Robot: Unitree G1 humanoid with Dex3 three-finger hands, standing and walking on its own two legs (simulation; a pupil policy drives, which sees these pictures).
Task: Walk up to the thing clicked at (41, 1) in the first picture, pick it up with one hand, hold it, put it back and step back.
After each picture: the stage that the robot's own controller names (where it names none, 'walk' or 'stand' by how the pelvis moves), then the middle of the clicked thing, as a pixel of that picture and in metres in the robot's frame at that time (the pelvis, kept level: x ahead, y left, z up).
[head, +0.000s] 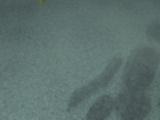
stand; out of the picture +2.25 +0.73 -0.72
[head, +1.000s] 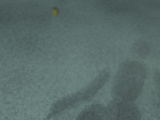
walk; (54, 11) +2.15 +0.40 -0.70
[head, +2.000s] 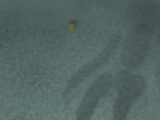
walk; (72, 25) +1.53 +0.15 -0.71
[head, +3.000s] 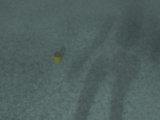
walk; (57, 57) +1.02 +0.26 -0.71
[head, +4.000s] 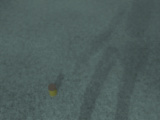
walk; (52, 90) +0.64 +0.26 -0.71
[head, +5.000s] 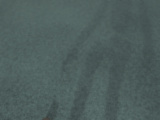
stand; out of the picture +0.39 +0.23 -0.71
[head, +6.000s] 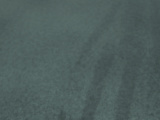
stand; out of the picture +0.32 +0.26 -0.72
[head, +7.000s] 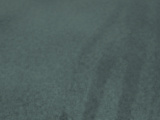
stand; out of the picture +0.30 +0.23 -0.71
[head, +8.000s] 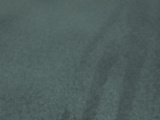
stand; out of the picture +0.32 +0.22 -0.72
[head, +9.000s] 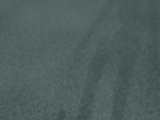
stand; out of the picture +0.30 +0.23 -0.72
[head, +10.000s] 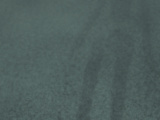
stand; out of the picture +0.25 +0.24 -0.72
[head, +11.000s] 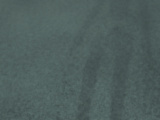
stand; out of the picture +0.24 +0.26 -0.72
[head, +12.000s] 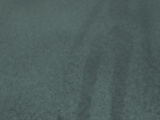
stand; out of the picture +0.25 +0.25 -0.72
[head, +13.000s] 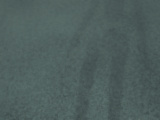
stand; out of the picture +0.23 +0.25 -0.72
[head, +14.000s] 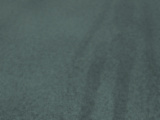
stand; out of the picture +0.28 +0.22 -0.73
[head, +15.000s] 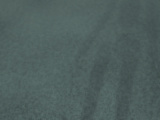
stand; out of the picture +0.27 +0.22 -0.73
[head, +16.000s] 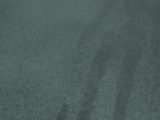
go down; out of the picture +0.30 +0.21 -0.72
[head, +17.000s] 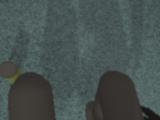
go down; (10, 71) +0.36 +0.27 -0.28
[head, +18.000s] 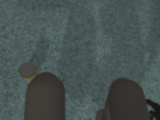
approach; (29, 72) +0.36 +0.26 -0.30
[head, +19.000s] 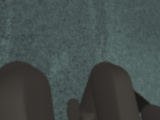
close in; out of the picture +0.33 +0.29 -0.21
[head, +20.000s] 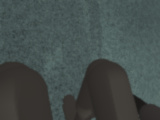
close; out of the picture +0.33 +0.30 -0.21
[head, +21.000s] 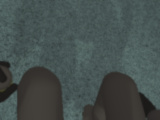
lift; (0, 80) +0.28 +0.28 -0.12
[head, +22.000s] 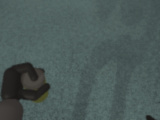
lift; (36, 86) +0.31 +0.17 +0.02
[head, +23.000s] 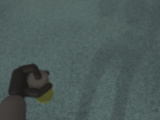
hold; (41, 87) +0.32 +0.17 -0.01
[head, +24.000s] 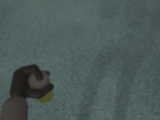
hold; (42, 87) +0.32 +0.17 -0.01
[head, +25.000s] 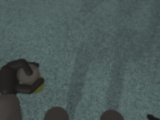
crouch; (32, 79) +0.34 +0.20 -0.07
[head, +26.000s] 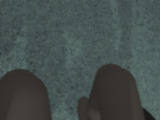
lower; out of the picture +0.36 +0.29 -0.19
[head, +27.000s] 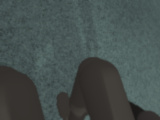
lower; out of the picture +0.36 +0.31 -0.21
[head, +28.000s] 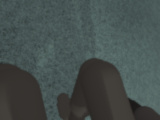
lower; out of the picture +0.35 +0.31 -0.22
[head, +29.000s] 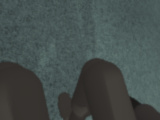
lower; out of the picture +0.35 +0.31 -0.22
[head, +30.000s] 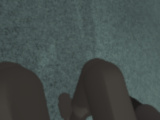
lower; out of the picture +0.34 +0.31 -0.21
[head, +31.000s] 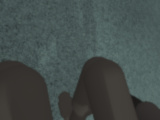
withdraw; out of the picture +0.33 +0.29 -0.22
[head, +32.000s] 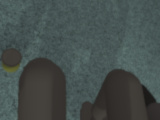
stand; (11, 61) +0.36 +0.26 -0.25
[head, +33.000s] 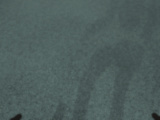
stand; out of the picture +0.30 +0.20 -0.62
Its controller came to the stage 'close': yes
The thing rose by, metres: 0.70
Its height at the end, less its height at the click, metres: +0.00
